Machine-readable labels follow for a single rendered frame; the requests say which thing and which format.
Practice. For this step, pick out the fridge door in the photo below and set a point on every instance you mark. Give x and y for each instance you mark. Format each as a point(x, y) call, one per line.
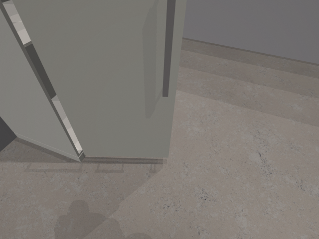
point(105, 61)

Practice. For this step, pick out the handle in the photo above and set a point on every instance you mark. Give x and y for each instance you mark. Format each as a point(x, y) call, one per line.
point(168, 45)

